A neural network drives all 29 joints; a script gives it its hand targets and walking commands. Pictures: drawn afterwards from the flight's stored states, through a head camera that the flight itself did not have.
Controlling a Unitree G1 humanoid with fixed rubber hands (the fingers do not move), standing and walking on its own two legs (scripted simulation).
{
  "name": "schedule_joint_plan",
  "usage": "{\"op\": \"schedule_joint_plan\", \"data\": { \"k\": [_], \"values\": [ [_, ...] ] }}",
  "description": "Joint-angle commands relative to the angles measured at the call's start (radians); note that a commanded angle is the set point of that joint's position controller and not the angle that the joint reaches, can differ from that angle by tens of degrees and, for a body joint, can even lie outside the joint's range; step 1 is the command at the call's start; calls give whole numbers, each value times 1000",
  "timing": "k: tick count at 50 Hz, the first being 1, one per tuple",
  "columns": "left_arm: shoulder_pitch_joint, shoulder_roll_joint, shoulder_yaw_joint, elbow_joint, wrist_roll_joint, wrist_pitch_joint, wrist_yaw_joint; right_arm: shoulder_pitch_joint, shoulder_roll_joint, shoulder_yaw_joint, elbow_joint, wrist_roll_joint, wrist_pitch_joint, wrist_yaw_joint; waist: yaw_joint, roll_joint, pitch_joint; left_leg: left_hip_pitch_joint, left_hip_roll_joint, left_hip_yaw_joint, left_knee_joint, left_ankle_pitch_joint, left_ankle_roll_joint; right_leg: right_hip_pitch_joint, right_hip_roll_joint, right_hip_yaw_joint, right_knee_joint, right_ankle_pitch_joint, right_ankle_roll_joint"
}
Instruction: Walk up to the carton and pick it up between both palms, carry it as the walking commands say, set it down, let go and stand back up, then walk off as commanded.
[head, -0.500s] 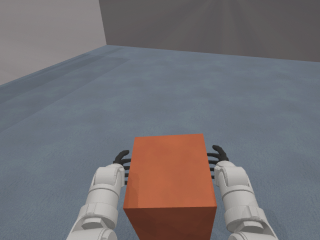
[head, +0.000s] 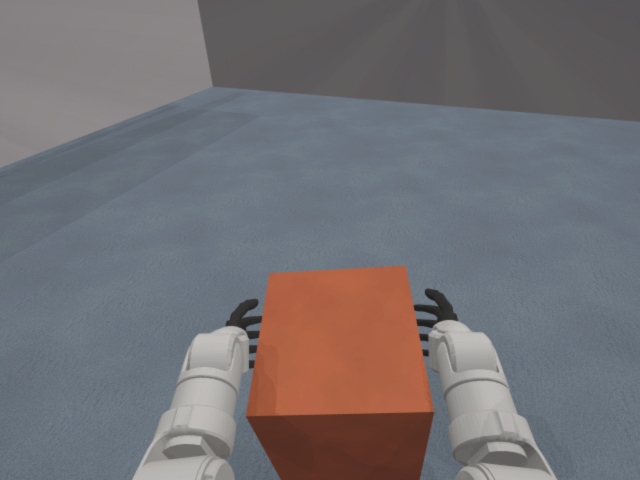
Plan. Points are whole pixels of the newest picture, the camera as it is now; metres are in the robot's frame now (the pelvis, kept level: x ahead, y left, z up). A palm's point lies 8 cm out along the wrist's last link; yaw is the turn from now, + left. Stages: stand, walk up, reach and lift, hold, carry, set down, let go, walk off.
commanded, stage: hold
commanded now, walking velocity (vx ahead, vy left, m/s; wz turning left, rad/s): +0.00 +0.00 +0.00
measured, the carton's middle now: (343, 379) +0.29 -0.02 -0.02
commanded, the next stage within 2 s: carry in 0.04 s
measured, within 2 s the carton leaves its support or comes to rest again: neither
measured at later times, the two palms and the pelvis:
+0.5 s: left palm (226, 282) +0.36 +0.14 +0.12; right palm (426, 251) +0.38 -0.15 +0.15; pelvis -0.01 +0.01 +0.00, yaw +2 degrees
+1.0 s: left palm (168, 318) +0.33 +0.22 +0.09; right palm (365, 271) +0.39 -0.06 +0.11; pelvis -0.03 +0.03 -0.01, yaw +10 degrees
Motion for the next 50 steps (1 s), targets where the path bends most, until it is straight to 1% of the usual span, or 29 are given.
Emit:
{"op": "schedule_joint_plan", "data": {
  "k": [1, 2, 4, 6, 9, 11, 12, 13, 15, 17, 18, 20, 21, 23, 26, 27, 29, 30, 31, 34, 37, 39, 41, 42, 44, 46, 48, 49, 50],
  "values": [
    [-880, -1135, -578, -315, -293, -78, -263, -663, 1207, 510, -129, 333, 1, 433, 54, -12, -234, -146, -16, -29, -323, -9, 16, 194, 91, -68, -185, 28, -26],
    [-848, -1047, -582, -382, -273, -54, -253, -586, 1175, 512, -128, 330, 2, 405, 72, -105, -100, -276, 70, -43, -187, -142, -1, -91, -126, 98, -242, -160, -74],
    [-863, -1035, -614, -460, -302, -37, -235, -643, 1169, 551, -215, 373, 17, 392, 74, -147, -63, -235, 29, -13, -89, -182, -1, -228, -178, 182, -354, -453, -118],
    [-875, -1048, -663, -518, -345, -1, -221, -722, 1172, 599, -308, 421, 43, 373, 73, -216, -185, -145, -8, 27, 57, -59, 1, -208, -222, 217, -391, -391, -130],
    [-979, -1060, -759, -641, -436, 66, -201, -930, 1159, 717, -489, 517, 110, 338, 56, -232, -343, -197, 10, 26, -28, -27, 11, -19, -219, 172, -254, -2, -123],
    [-1085, -1026, -801, -698, -485, 120, -173, -1038, 1119, 762, -548, 569, 164, 315, 56, -129, -384, -195, 44, -53, -160, -23, 32, -14, -161, 92, -154, 24, -98],
    [-1167, -1006, -823, -744, -520, 146, -156, -1093, 1096, 773, -565, 592, 191, 302, 59, -29, -393, -187, 108, -161, -222, -10, 52, -53, -111, 36, -78, -7, -72],
    [-1154, -967, -831, -779, -548, 178, -138, -1056, 1062, 772, -573, 606, 220, 288, 64, 78, -404, -156, 171, -268, -269, 71, 77, -94, -55, -18, 11, -28, -44],
    [-1175, -902, -834, -832, -589, 233, -108, -978, 1020, 739, -539, 612, 274, 266, 73, 151, -414, -94, 220, -323, -240, 307, 116, -146, 3, -89, 77, -80, -19],
    [-1176, -872, -812, -823, -605, 287, -90, -948, 1009, 698, -490, 606, 327, 247, 82, 111, -499, -113, 166, -224, -111, 550, 80, -1, -37, -61, -43, 18, -25],
    [-1172, -860, -790, -817, -605, 318, -87, -928, 1014, 677, -466, 599, 357, 240, 80, 63, -546, -167, 119, -164, -19, 561, 46, 106, -95, -8, -66, 174, -38],
    [-1234, -818, -750, -789, -609, 350, -84, -995, 997, 648, -463, 612, 388, 229, 89, -184, -572, -411, -17, -24, 208, 104, -29, 303, -352, 228, -92, 622, -147],
    [-1285, -823, -737, -777, -616, 358, -83, -1075, 988, 649, -475, 627, 391, 223, 94, -271, -561, -452, -23, 42, 231, -208, -30, 300, -415, 250, -119, 653, -199],
    [-1334, -829, -691, -743, -597, 389, -75, -1117, 993, 622, -422, 641, 419, 224, 86, -185, -554, -431, 23, 50, 150, -178, -29, 278, -398, 181, -106, 612, -196],
    [-1352, -835, -639, -705, -575, 423, -60, -1133, 1023, 587, -387, 652, 453, 224, 57, -160, -566, -249, 25, 17, -125, 104, -4, 155, -301, 6, -14, 550, -89],
    [-1346, -840, -632, -703, -571, 430, -54, -1132, 1029, 567, -374, 651, 461, 226, 58, -104, -576, -179, 62, -66, -166, 238, 12, 91, -240, -47, 43, 426, -47],
    [-1333, -878, -615, -687, -570, 446, -55, -1103, 1036, 528, -335, 630, 477, 233, 67, 186, -542, -26, 231, -386, -187, 710, 87, -170, -32, -134, 172, -58, 27],
    [-1373, -889, -623, -701, -579, 450, -55, -1105, 1052, 516, -311, 626, 481, 235, 66, 263, -525, 19, 257, -452, -198, 814, 120, -228, 24, -122, 158, -296, 28],
    [-1404, -904, -635, -709, -584, 451, -53, -1136, 1052, 502, -315, 626, 483, 239, 60, 268, -516, 50, 257, -484, -196, 832, 136, -265, 36, -98, 168, -329, 28],
    [-1442, -964, -643, -720, -614, 449, -49, -1199, 1055, 486, -379, 629, 483, 230, 64, 213, -563, 77, 177, -338, -98, 974, 79, -168, 12, -94, 48, -180, 13],
    [-1436, -981, -639, -740, -621, 449, -48, -1173, 1041, 471, -416, 612, 478, 222, 67, 212, -609, -22, 129, -298, -81, 815, 50, -1, -8, -96, -62, -85, 3],
    [-1419, -986, -635, -752, -620, 442, -52, -1185, 1050, 487, -446, 610, 471, 214, 83, 92, -616, -212, 78, -212, 6, 599, 12, 187, -110, -29, -122, 89, -38],
    [-1355, -984, -626, -774, -606, 438, -57, -1163, 1085, 502, -498, 618, 468, 210, 89, -216, -646, -478, -62, -18, 246, 0, -47, 389, -394, 177, -108, 545, -156],
    [-1367, -991, -628, -791, -608, 437, -62, -1193, 1088, 521, -533, 629, 463, 209, 81, -242, -648, -478, -29, 25, 283, -214, -56, 369, -447, 142, -86, 638, -198],
    [-1386, -987, -617, -769, -592, 439, -65, -1214, 1083, 529, -508, 638, 465, 208, 72, -165, -623, -396, 7, 46, 246, -148, -39, 231, -429, 63, -116, 365, -197],
    [-1409, -985, -623, -767, -588, 435, -57, -1256, 1082, 548, -532, 653, 464, 211, 58, -167, -624, -352, 15, 40, 127, -71, -27, 216, -383, -29, -51, 419, -158],
    [-1466, -988, -633, -779, -601, 434, -51, -1271, 1077, 553, -539, 659, 465, 210, 39, -151, -636, -205, 12, 22, -41, 74, -2, 127, -330, -108, 12, 355, -100],
    [-1426, -988, -634, -764, -595, 437, -48, -1246, 1072, 548, -533, 653, 467, 211, 36, -92, -651, -116, 34, -66, -122, 158, 23, 50, -272, -135, 79, 226, -57],
    [-1432, -986, -650, -767, -603, 435, -44, -1253, 1056, 546, -521, 655, 466, 215, 45, 103, -659, -32, 166, -323, -230, 397, 73, -81, -149, -162, 186, 6, 1]
  ]
}}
